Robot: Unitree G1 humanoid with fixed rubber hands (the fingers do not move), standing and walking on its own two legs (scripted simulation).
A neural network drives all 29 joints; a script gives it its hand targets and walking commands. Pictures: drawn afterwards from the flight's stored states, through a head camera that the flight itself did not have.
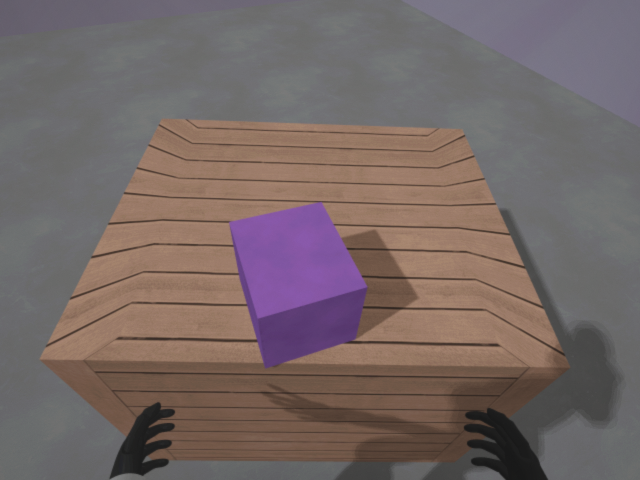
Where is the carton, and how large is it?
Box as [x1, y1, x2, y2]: [229, 202, 366, 368]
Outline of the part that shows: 321,202 229,222 239,277 265,368 355,338 366,291 366,285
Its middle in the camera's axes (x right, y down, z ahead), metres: -0.04 +0.07 +0.65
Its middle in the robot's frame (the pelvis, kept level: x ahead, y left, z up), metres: +0.43 +0.06 -0.05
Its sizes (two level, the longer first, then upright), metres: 0.189 0.160 0.155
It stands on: a pedestal, 0.65 m high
